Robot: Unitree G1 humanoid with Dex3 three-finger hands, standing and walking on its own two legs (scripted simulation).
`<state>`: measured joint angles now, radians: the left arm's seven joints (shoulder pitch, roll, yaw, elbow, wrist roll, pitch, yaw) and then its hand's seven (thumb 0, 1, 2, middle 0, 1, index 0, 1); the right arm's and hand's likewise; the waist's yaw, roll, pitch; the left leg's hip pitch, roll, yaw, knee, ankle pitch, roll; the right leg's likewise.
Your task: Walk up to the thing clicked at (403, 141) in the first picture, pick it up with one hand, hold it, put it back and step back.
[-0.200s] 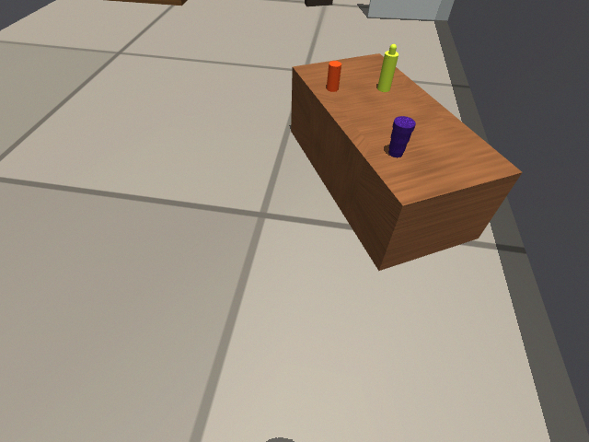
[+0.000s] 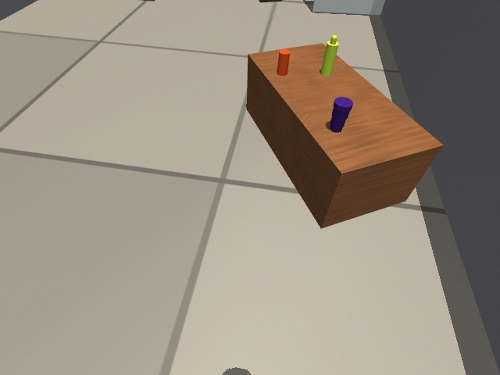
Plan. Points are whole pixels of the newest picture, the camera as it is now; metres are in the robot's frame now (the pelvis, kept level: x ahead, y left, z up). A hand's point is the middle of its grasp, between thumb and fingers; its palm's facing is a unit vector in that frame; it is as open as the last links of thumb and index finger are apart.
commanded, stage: stand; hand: left
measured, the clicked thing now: (339, 115) +1.16 -0.42 -0.31
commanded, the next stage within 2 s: walk up in 0.92 s
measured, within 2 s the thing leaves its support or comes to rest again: neither
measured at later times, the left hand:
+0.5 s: hand out of the picture +0.08 +0.25 -0.16, palm faces -0.02 -0.94 -0.34, open 7.4 cm
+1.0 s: hand out of the picture +0.09 +0.25 -0.16, palm faces -0.07 -0.94 -0.32, open 7.4 cm
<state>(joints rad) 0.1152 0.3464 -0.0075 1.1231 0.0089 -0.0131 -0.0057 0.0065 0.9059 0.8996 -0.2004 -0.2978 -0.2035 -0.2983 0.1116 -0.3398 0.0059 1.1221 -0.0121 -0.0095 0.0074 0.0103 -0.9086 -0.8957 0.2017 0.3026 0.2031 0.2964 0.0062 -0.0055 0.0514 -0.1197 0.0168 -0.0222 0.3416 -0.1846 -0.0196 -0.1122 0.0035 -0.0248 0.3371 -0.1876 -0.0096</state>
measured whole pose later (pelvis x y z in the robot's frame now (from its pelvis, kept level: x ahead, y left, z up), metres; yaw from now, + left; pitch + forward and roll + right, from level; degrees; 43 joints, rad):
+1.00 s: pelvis +0.02 -0.01 -0.01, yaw -3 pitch -1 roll +1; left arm 0.17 0.37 0.05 1.05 0.04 0.03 -0.06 0.01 0.91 0.90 -0.20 -0.30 -0.20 -0.30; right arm 0.14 -0.35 -0.04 1.05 -0.03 -0.05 0.01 0.01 -0.91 -0.90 0.20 0.30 0.21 0.30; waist 0.02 -0.02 0.04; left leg -0.12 0.03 0.04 0.40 -0.25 0.00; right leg -0.23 0.01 0.02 0.60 -0.36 -0.03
